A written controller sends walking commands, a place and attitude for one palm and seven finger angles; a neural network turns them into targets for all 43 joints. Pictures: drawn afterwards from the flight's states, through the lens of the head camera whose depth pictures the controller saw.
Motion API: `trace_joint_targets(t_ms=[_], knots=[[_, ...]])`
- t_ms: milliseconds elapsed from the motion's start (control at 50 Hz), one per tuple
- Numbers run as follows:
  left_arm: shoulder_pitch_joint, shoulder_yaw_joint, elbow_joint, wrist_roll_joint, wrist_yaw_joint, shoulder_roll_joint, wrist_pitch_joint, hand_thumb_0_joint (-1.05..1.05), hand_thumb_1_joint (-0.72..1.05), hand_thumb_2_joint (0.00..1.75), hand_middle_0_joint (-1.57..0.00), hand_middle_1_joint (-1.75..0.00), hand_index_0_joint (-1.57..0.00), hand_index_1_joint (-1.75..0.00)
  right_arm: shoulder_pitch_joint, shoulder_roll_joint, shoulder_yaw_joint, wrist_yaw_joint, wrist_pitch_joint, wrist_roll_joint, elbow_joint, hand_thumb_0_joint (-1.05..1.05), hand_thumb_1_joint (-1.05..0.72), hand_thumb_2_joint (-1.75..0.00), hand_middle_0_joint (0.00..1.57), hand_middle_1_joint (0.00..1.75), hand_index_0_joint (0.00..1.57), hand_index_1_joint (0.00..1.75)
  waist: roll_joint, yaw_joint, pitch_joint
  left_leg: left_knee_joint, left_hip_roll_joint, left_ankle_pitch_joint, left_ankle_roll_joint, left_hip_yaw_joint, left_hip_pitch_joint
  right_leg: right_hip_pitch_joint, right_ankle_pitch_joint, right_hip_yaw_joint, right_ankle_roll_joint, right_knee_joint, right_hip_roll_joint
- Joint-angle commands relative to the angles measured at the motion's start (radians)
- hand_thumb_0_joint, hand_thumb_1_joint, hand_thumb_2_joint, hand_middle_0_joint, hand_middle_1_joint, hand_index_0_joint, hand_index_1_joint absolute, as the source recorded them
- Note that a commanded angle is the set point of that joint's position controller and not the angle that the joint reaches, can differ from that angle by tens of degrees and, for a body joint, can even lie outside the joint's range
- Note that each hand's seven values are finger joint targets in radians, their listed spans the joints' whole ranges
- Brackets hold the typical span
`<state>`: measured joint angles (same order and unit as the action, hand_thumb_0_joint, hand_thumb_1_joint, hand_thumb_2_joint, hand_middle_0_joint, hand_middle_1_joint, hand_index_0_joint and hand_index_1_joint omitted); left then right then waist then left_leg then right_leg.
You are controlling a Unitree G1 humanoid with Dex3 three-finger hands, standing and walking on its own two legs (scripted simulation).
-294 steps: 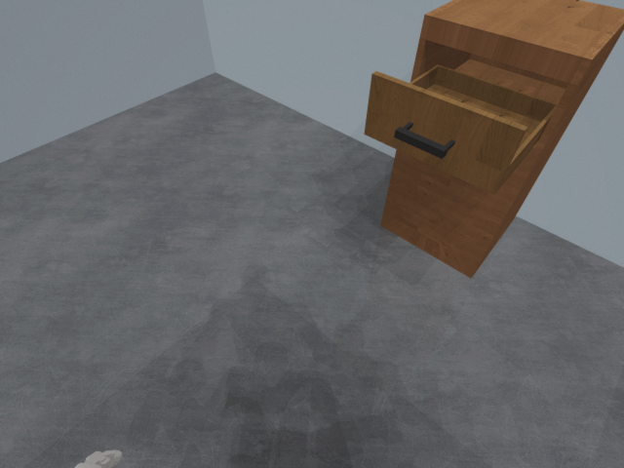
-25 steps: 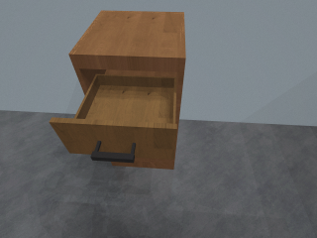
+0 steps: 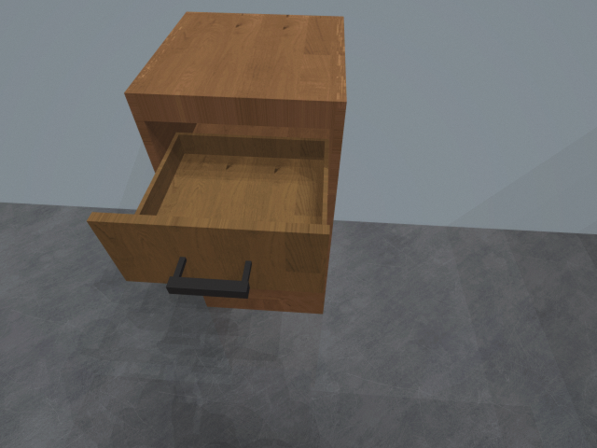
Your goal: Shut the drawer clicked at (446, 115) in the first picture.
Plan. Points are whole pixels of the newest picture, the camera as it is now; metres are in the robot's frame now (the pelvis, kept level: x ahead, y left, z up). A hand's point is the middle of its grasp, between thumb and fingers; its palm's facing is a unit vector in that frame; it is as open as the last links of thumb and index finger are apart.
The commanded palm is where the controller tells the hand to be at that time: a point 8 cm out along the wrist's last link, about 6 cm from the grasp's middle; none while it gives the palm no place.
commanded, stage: look again from close up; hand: left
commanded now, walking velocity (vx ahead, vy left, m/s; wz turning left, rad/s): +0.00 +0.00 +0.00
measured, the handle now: (211, 276) +0.40 +0.17 -0.05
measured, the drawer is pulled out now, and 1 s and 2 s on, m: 0.28 0.28 0.28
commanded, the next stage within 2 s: come to a stop and stand still in 0.38 s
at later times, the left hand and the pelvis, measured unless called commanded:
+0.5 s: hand out of the picture +0.04 +0.19 -0.18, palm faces +0.02 -0.98 -0.19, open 7.4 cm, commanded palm none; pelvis +0.03 +0.02 +0.00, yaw +0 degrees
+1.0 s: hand out of the picture +0.02 +0.20 -0.18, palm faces +0.00 -0.98 -0.21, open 7.4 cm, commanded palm none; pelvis +0.02 +0.02 +0.00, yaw +0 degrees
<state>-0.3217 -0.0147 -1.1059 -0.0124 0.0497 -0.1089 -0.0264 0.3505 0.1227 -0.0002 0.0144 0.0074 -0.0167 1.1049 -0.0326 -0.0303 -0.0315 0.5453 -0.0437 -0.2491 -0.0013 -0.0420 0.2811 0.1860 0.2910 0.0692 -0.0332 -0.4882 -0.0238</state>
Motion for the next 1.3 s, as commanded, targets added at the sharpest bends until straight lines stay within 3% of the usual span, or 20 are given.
trace_joint_targets(t_ms=[0,40,80,100,180,240,420,500,540,620,840,860,880,900,940,1000,1080,1120,1160,1280], knots=[[-0.009,0.028,0.081,0.000,0.001,-0.126,-0.015,0.00,0.90,0.90,-0.20,-0.30,-0.20,-0.30,0.063,0.074,0.006,0.001,-0.030,-0.004,-0.061,0.00,-0.90,-0.90,0.20,0.30,0.20,0.30,-0.023,-0.001,-0.051,-0.082,-0.033,0.044,0.024,0.072,-0.015,0.123,0.051,-0.127,-0.045,0.098,0.124],[-0.034,0.024,0.076,0.001,-0.002,-0.113,-0.008,0.00,0.90,0.90,-0.20,-0.30,-0.20,-0.30,0.039,0.091,0.002,0.005,-0.034,-0.001,-0.072,0.00,-0.90,-0.90,0.20,0.30,0.20,0.30,-0.008,0.021,-0.083,-0.123,-0.048,0.027,0.042,0.107,0.046,0.076,0.026,-0.113,-0.031,0.072,0.099],[-0.046,0.020,0.074,0.002,-0.003,-0.109,-0.006,0.00,0.90,0.90,-0.20,-0.30,-0.20,-0.30,0.027,0.104,0.001,0.007,-0.037,0.000,-0.075,0.00,-0.90,-0.90,0.20,0.30,0.20,0.30,0.039,0.027,-0.074,-0.131,-0.045,0.052,0.047,0.111,0.035,0.055,-0.014,-0.113,-0.026,0.066,0.100],[-0.046,0.021,0.076,0.001,-0.004,-0.112,-0.005,0.00,0.90,0.90,-0.20,-0.30,-0.20,-0.30,0.023,0.104,0.002,0.008,-0.040,0.000,-0.074,0.00,-0.90,-0.90,0.20,0.30,0.20,0.30,0.025,0.030,-0.065,-0.137,-0.050,0.087,0.047,0.109,0.018,0.045,-0.043,-0.106,-0.023,0.059,0.102],[-0.039,0.021,0.080,0.003,-0.005,-0.124,0.001,0.00,0.90,0.90,-0.20,-0.30,-0.20,-0.30,0.000,0.125,0.001,0.009,-0.039,0.002,-0.065,0.00,-0.90,-0.90,0.20,0.30,0.20,0.30,0.035,0.033,-0.054,-0.153,-0.050,0.101,0.051,0.106,-0.012,0.028,-0.064,-0.100,-0.010,0.063,0.109],[-0.039,0.021,0.077,0.002,-0.005,-0.135,-0.002,0.00,0.90,0.90,-0.20,-0.30,-0.20,-0.30,-0.014,0.134,0.000,0.010,-0.043,0.003,-0.057,0.00,-0.90,-0.90,0.20,0.30,0.20,0.30,0.049,0.033,-0.020,-0.137,-0.049,0.195,0.050,0.094,-0.063,0.009,-0.140,-0.103,-0.004,0.063,0.118],[-0.034,0.021,0.062,0.002,-0.004,-0.156,0.001,0.00,0.90,0.90,-0.20,-0.30,-0.20,-0.30,-0.053,0.154,0.000,0.014,-0.043,0.006,-0.041,0.00,-0.90,-0.90,0.20,0.30,0.20,0.30,0.025,0.032,-0.006,-0.137,-0.052,0.299,0.046,0.082,-0.120,-0.021,-0.225,-0.099,0.006,0.079,0.127],[-0.048,0.016,0.039,0.000,-0.009,-0.142,0.006,0.00,0.90,0.90,-0.20,-0.30,-0.20,-0.30,-0.061,0.142,-0.002,0.014,-0.037,0.005,-0.024,0.00,-0.90,-0.90,0.20,0.30,0.20,0.30,0.031,0.032,-0.029,-0.157,-0.056,0.180,0.049,0.077,-0.126,-0.004,-0.137,-0.092,0.008,0.099,0.119],[-0.047,0.014,0.037,0.000,-0.007,-0.143,0.005,0.00,0.90,0.90,-0.20,-0.30,-0.20,-0.30,-0.066,0.143,-0.002,0.015,-0.038,0.007,-0.023,0.00,-0.90,-0.90,0.20,0.30,0.20,0.30,0.029,0.030,-0.050,-0.159,-0.054,0.241,0.044,0.078,-0.118,-0.003,-0.196,-0.100,0.011,0.108,0.125],[-0.057,0.018,0.036,0.002,-0.004,-0.155,0.003,0.00,0.90,0.90,-0.20,-0.30,-0.20,-0.30,-0.063,0.151,0.000,0.020,-0.044,0.009,-0.019,0.00,-0.90,-0.90,0.20,0.30,0.20,0.30,0.012,0.035,-0.017,-0.155,-0.058,0.350,0.044,0.077,-0.155,-0.034,-0.263,-0.097,0.013,0.106,0.132],[-0.073,0.015,0.024,0.001,-0.004,-0.142,0.004,0.00,0.90,0.90,-0.20,-0.30,-0.20,-0.30,-0.049,0.136,-0.003,0.018,-0.041,0.009,-0.004,0.00,-0.90,-0.90,0.20,0.30,0.20,0.30,0.038,0.037,-0.042,-0.188,-0.054,0.260,0.044,0.076,-0.147,-0.030,-0.213,-0.100,0.013,0.134,0.136],[-0.107,0.015,0.006,-0.022,0.032,-0.156,-0.027,0.00,0.90,0.90,-0.20,-0.30,-0.20,-0.30,-0.102,0.169,0.006,0.012,-0.049,0.015,-0.069,0.00,-0.90,-0.90,0.20,0.30,0.20,0.30,0.031,0.045,-0.060,0.027,-0.071,0.532,0.015,0.056,-0.098,0.037,-0.582,-0.137,0.031,0.106,0.163],[-0.076,0.023,0.050,-0.004,0.026,-0.189,-0.025,0.00,0.90,0.90,-0.20,-0.30,-0.20,-0.30,-0.043,0.135,0.005,0.006,-0.041,0.009,-0.087,0.00,-0.90,-0.90,0.20,0.30,0.20,0.30,0.028,0.010,-0.003,-0.017,-0.054,0.215,0.025,0.073,-0.080,-0.011,-0.420,-0.132,-0.006,0.084,0.185],[-0.037,0.022,0.071,-0.003,0.015,-0.191,-0.028,0.00,0.90,0.90,-0.20,-0.30,-0.20,-0.30,-0.041,0.132,0.005,0.001,-0.039,0.002,-0.090,0.00,-0.90,-0.90,0.20,0.30,0.20,0.30,-0.008,0.011,0.031,-0.047,-0.043,0.141,0.020,0.063,-0.085,-0.015,-0.358,-0.141,-0.024,0.067,0.176],[-0.029,0.017,0.085,0.002,0.006,-0.167,-0.024,0.00,0.90,0.90,-0.20,-0.30,-0.20,-0.30,-0.026,0.143,0.005,0.005,-0.040,0.004,-0.104,0.00,-0.90,-0.90,0.20,0.30,0.20,0.30,-0.008,0.007,0.066,-0.054,-0.052,0.225,0.036,0.084,-0.095,-0.016,-0.277,-0.121,-0.028,0.035,0.143],[-0.033,0.013,0.086,0.002,0.001,-0.158,-0.007,0.00,0.90,0.90,-0.20,-0.30,-0.20,-0.30,-0.032,0.147,0.001,0.010,-0.041,0.005,-0.108,0.00,-0.90,-0.90,0.20,0.30,0.20,0.30,-0.024,0.021,0.017,-0.080,-0.061,0.271,0.052,0.099,-0.079,0.000,-0.179,-0.100,-0.019,0.031,0.115],[-0.023,0.013,0.094,0.000,-0.003,-0.153,0.012,0.00,0.90,0.90,-0.20,-0.30,-0.20,-0.30,-0.038,0.153,0.001,0.006,-0.029,0.006,-0.110,0.00,-0.90,-0.90,0.20,0.30,0.20,0.30,0.036,0.024,-0.100,-0.158,-0.051,0.007,0.054,0.117,0.006,0.051,0.026,-0.108,-0.014,0.071,0.103],[-0.028,0.013,0.098,-0.001,-0.006,-0.158,0.016,0.00,0.90,0.90,-0.20,-0.30,-0.20,-0.30,-0.039,0.153,0.001,0.004,-0.028,0.003,-0.108,0.00,-0.90,-0.90,0.20,0.30,0.20,0.30,-0.004,0.031,-0.120,-0.196,-0.049,-0.067,0.054,0.128,0.026,0.057,0.059,-0.105,-0.014,0.072,0.098],[-0.029,0.012,0.100,-0.002,-0.007,-0.159,0.017,0.00,0.90,0.90,-0.20,-0.30,-0.20,-0.30,-0.037,0.156,0.001,0.001,-0.027,0.004,-0.105,0.00,-0.90,-0.90,0.20,0.30,0.20,0.30,0.037,0.032,-0.118,-0.213,-0.045,-0.113,0.053,0.126,0.029,0.060,0.075,-0.109,-0.012,0.082,0.102],[-0.035,0.011,0.096,0.002,-0.008,-0.160,0.009,0.00,0.90,0.90,-0.20,-0.30,-0.20,-0.30,-0.019,0.148,-0.002,0.001,-0.036,0.007,-0.076,0.00,-0.90,-0.90,0.20,0.30,0.20,0.30,0.049,0.031,-0.045,-0.188,-0.042,0.032,0.050,0.095,-0.053,0.035,-0.019,-0.116,-0.005,0.094,0.119]])
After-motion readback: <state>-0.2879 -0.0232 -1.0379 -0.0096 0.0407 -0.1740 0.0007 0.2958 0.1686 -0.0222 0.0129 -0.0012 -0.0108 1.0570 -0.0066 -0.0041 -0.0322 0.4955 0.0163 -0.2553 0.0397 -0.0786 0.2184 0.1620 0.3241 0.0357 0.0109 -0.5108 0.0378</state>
